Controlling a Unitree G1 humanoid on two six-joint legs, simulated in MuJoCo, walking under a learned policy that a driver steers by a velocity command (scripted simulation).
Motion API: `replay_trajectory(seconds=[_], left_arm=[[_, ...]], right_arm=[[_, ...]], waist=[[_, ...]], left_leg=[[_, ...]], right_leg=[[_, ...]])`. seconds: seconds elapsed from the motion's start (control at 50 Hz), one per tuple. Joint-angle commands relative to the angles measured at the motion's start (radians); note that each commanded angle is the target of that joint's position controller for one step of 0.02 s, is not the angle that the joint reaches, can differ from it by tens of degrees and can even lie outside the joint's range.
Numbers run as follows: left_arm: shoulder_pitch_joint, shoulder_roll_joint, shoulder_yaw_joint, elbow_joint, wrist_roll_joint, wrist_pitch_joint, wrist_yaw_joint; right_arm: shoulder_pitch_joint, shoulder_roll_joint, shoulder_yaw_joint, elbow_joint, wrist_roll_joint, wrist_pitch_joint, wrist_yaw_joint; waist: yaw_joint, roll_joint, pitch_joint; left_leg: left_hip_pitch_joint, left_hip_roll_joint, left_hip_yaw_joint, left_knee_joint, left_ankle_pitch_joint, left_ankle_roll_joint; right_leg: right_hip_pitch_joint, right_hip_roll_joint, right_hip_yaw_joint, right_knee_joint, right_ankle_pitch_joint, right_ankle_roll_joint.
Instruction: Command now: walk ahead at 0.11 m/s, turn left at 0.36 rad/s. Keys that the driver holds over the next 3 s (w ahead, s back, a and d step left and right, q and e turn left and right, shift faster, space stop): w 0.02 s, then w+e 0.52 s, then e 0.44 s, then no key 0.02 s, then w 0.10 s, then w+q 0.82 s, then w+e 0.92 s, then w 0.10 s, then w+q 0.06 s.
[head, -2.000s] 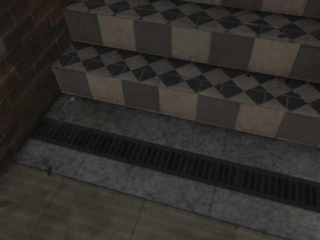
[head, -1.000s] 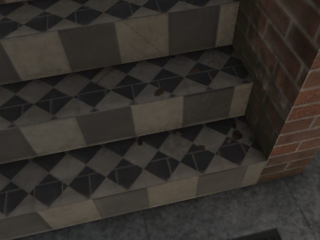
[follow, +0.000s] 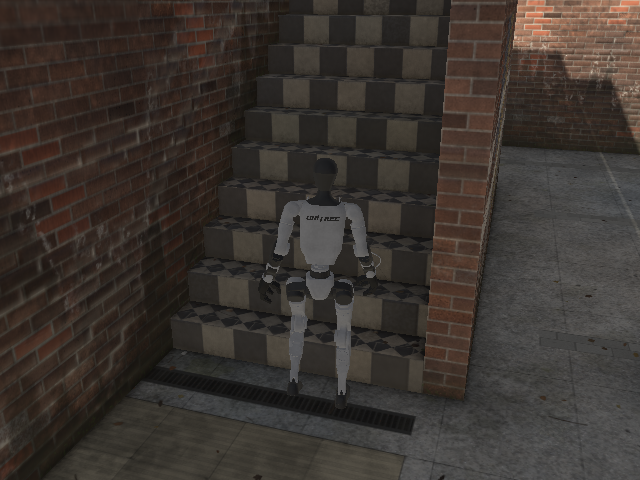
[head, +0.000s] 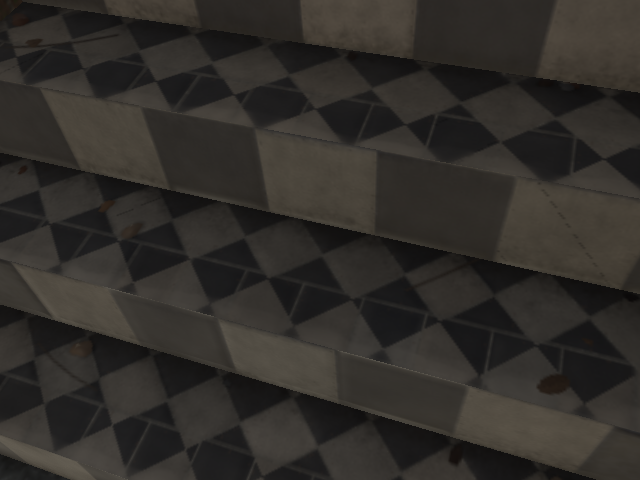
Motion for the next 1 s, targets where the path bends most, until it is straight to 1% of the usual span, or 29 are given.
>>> replay_trajectory(seconds=[0.02, 0.06, 0.1, 0.12, 0.14, 0.16, 0.18, 0.2, 0.22, 0.26, 0.28, 0.34, 0.38, 0.42, 0.46, 0.5, 0.52, 0.54, 0.56, 0.58, 0.6, 0.62, 0.66, 0.68, 0.78, 0.8, 0.86, 0.94, 1.0], left_arm=[[-0.034, 0.142, 0.035, -0.076, 0.008, -0.014, -0.011], [-0.007, 0.116, 0.025, -0.073, 0.015, -0.008, -0.023], [0.016, 0.086, 0.010, -0.043, 0.001, 0.010, -0.033], [0.064, 0.078, 0.011, -0.024, 0.009, 0.014, -0.039], [0.097, 0.024, 0.004, -0.029, 0.007, 0.016, -0.051], [0.106, -0.006, -0.010, -0.041, -0.023, 0.025, -0.041], [0.045, 0.064, 0.007, -0.044, -0.013, 0.033, -0.040], [0.037, 0.076, 0.024, -0.037, -0.010, 0.036, -0.044], [0.075, 0.082, 0.033, -0.015, 0.003, 0.039, -0.046], [0.131, 0.063, 0.045, 0.027, 0.013, 0.031, -0.054], [0.063, 0.074, 0.050, 0.013, 0.006, 0.018, -0.061], [0.017, 0.031, 0.043, 0.009, 0.001, 0.013, -0.059], [-0.019, 0.012, 0.034, -0.001, 0.001, 0.019, -0.057], [-0.034, -0.003, 0.026, -0.015, -0.003, 0.024, -0.050], [0.095, 0.003, 0.032, 0.009, -0.009, 0.024, -0.033], [0.188, -0.008, 0.036, 0.033, -0.004, 0.006, -0.030], [0.241, 0.023, 0.047, 0.050, 0.011, -0.002, -0.034], [0.224, 0.143, 0.071, 0.045, 0.022, -0.010, -0.035], [0.246, 0.207, 0.081, 0.023, 0.007, -0.011, -0.039], [0.186, 0.204, 0.087, 0.002, -0.008, -0.004, -0.040], [0.078, 0.155, 0.073, -0.024, -0.019, 0.005, -0.041], [0.010, 0.127, 0.060, -0.040, -0.015, 0.010, -0.041], [-0.006, 0.099, 0.046, -0.055, -0.004, 0.004, -0.035], [0.013, 0.113, 0.049, -0.047, -0.001, -0.001, -0.033], [0.114, 0.133, 0.061, -0.038, -0.004, 0.008, -0.004], [0.087, 0.123, 0.062, -0.059, 0.004, 0.014, 0.000], [0.094, 0.115, 0.066, -0.086, 0.009, 0.031, 0.013], [0.070, 0.114, 0.082, -0.147, 0.013, 0.053, 0.016], [0.028, 0.114, 0.095, -0.158, 0.009, 0.049, 0.002]], right_arm=[[0.066, -0.009, 0.009, -0.049, 0.019, 0.002, 0.006], [0.059, 0.008, 0.022, -0.035, 0.022, 0.000, -0.006], [0.128, 0.040, 0.040, 0.025, 0.012, -0.026, -0.017], [0.148, 0.015, 0.043, 0.050, 0.007, -0.057, -0.020], [0.164, -0.004, 0.056, 0.043, -0.005, -0.088, -0.022], [0.156, -0.107, 0.038, 0.052, -0.008, -0.093, -0.023], [0.106, -0.090, 0.033, 0.049, -0.013, -0.098, -0.019], [0.103, -0.082, 0.037, 0.061, -0.006, -0.101, -0.018], [0.118, -0.082, 0.036, 0.072, -0.007, -0.107, -0.020], [0.153, -0.072, 0.032, 0.092, 0.004, -0.132, -0.027], [0.132, -0.054, 0.039, 0.080, 0.007, -0.150, -0.026], [0.156, -0.031, 0.037, 0.098, -0.002, -0.181, -0.036], [0.136, -0.025, 0.038, 0.101, 0.005, -0.186, -0.042], [0.114, -0.054, 0.031, 0.100, 0.013, -0.186, -0.047], [0.153, -0.082, 0.021, 0.118, 0.021, -0.181, -0.052], [0.089, -0.075, 0.021, 0.098, 0.053, -0.163, -0.045], [0.027, -0.064, 0.026, 0.067, 0.057, -0.159, -0.038], [0.026, 0.034, 0.052, 0.023, 0.028, -0.153, -0.029], [0.072, 0.041, 0.062, 0.007, -0.003, -0.143, -0.026], [0.078, 0.021, 0.059, 0.013, -0.018, -0.137, -0.026], [0.032, -0.018, 0.045, 0.003, -0.018, -0.138, -0.022], [0.022, -0.029, 0.039, -0.001, -0.016, -0.134, -0.020], [0.063, -0.020, 0.039, 0.004, -0.022, -0.107, -0.018], [0.078, -0.011, 0.040, 0.003, -0.022, -0.099, -0.019], [-0.008, 0.005, 0.045, -0.078, -0.011, -0.075, -0.031], [0.018, 0.032, 0.051, -0.065, -0.006, -0.070, -0.035], [-0.020, 0.025, 0.053, -0.100, -0.012, -0.080, -0.040], [-0.017, 0.042, 0.056, -0.132, 0.022, -0.065, -0.044], [0.086, -0.016, 0.030, -0.115, 0.046, -0.073, -0.073]], waist=[[-0.028, -0.243, -0.150], [0.011, -0.296, -0.177], [-0.024, -0.219, -0.126], [-0.016, -0.126, -0.082], [-0.006, 0.046, -0.102], [-0.032, 0.276, -0.083], [-0.033, 0.172, 0.022], [-0.024, 0.163, 0.077], [-0.005, 0.108, 0.102], [0.004, 0.058, 0.072], [0.002, -0.015, 0.084], [-0.011, 0.014, -0.027], [-0.013, 0.058, -0.052], [-0.008, 0.105, -0.062], [0.024, 0.165, -0.160], [0.096, 0.074, -0.175], [0.135, 0.007, -0.153], [0.080, -0.222, -0.100], [0.046, -0.232, -0.108], [0.033, -0.145, -0.058], [-0.005, -0.054, 0.023], [-0.034, -0.022, 0.039], [-0.049, -0.022, -0.015], [-0.046, -0.035, -0.045], [0.009, -0.112, -0.107], [0.012, -0.174, -0.130], [0.024, -0.134, -0.121], [0.014, -0.183, -0.121], [-0.020, -0.208, -0.129]], left_leg=[[0.198, 0.003, 0.064, -0.397, -0.069, 0.013], [0.332, -0.011, 0.121, -0.626, -0.082, 0.039], [0.506, -0.027, 0.185, -0.988, 0.161, 0.060], [0.568, 0.030, 0.095, -1.092, 0.219, 0.060], [0.632, 0.250, -0.166, -1.120, 0.248, 0.067], [0.356, 0.383, -0.247, -1.179, 0.046, 0.201], [0.267, 0.338, -0.233, -1.214, -0.144, 0.248], [0.260, 0.319, -0.217, -1.222, -0.173, 0.272], [0.296, 0.291, -0.151, -1.198, -0.073, 0.263], [0.387, 0.278, -0.086, -1.146, 0.152, 0.280], [0.450, 0.285, -0.060, -1.141, 0.310, 0.266], [0.583, 0.301, 0.017, -1.061, 0.664, 0.262], [0.558, 0.288, 0.070, -1.032, 0.731, 0.248], [0.490, 0.295, 0.111, -0.980, 0.887, 0.248], [0.494, 0.313, 0.140, -0.818, 1.187, 0.276], [0.412, 0.279, 0.205, -0.563, 1.114, 0.239], [0.269, 0.235, 0.225, -0.346, 0.850, 0.185], [-0.058, 0.110, 0.233, -0.053, 0.060, 0.114], [-0.157, 0.029, 0.080, 0.170, -0.057, 0.080], [-0.177, 0.066, 0.033, 0.253, -0.022, 0.048], [-0.201, 0.088, 0.027, 0.278, 0.041, 0.030], [-0.203, 0.086, 0.040, 0.289, 0.068, 0.025], [-0.152, 0.065, 0.058, 0.301, 0.158, 0.022], [-0.148, 0.050, 0.069, 0.298, 0.178, 0.023], [-0.257, 0.031, 0.069, 0.150, 0.164, 0.009], [-0.222, 0.008, 0.086, 0.214, 0.165, 0.012], [-0.217, 0.019, 0.071, 0.081, 0.146, 0.010], [0.026, -0.023, 0.075, -0.340, 0.093, 0.030], [0.221, -0.037, 0.052, -0.636, 0.095, 0.043]], right_leg=[[0.085, -0.189, 0.107, -0.127, 0.364, -0.164], [0.084, -0.184, 0.156, -0.157, 0.114, -0.144], [0.010, -0.143, 0.167, -0.126, -0.057, -0.088], [-0.043, -0.103, 0.143, -0.035, -0.051, -0.048], [-0.171, -0.050, 0.116, 0.153, -0.282, 0.009], [-0.106, 0.021, 0.080, 0.250, -0.353, 0.040], [-0.101, 0.017, 0.103, 0.443, -0.307, 0.043], [-0.196, 0.050, 0.104, 0.629, -0.313, 0.039], [-0.253, 0.044, 0.129, 0.730, -0.281, 0.033], [-0.324, 0.056, 0.122, 0.920, -0.202, 0.009], [-0.390, 0.043, 0.157, 0.844, -0.146, 0.006], [-0.349, 0.041, 0.126, 0.691, -0.124, 0.006], [-0.241, 0.048, 0.096, 0.492, -0.143, 0.005], [-0.092, 0.075, 0.056, 0.296, -0.213, -0.013], [0.046, 0.123, -0.003, 0.257, -0.177, -0.058], [0.174, 0.162, -0.035, 0.032, -0.010, -0.100], [0.265, 0.147, 0.048, -0.082, 0.053, -0.122], [0.368, -0.103, 0.419, -0.120, 0.363, -0.176], [0.297, -0.299, 0.687, -0.152, 0.631, -0.373], [0.173, -0.320, 0.685, -0.211, 0.349, -0.446], [0.066, -0.250, 0.592, -0.224, 0.209, -0.404], [0.008, -0.181, 0.509, -0.193, 0.242, -0.348], [-0.019, -0.103, 0.388, -0.107, 0.529, -0.297], [0.004, -0.084, 0.370, -0.078, 0.607, -0.282], [0.205, -0.088, 0.444, -0.025, 0.723, -0.257], [0.192, -0.089, 0.437, -0.011, 0.773, -0.276], [0.202, -0.085, 0.481, -0.006, 0.726, -0.270], [0.148, -0.065, 0.513, -0.019, 0.726, -0.189], [0.158, -0.054, 0.562, -0.008, 0.750, -0.122]])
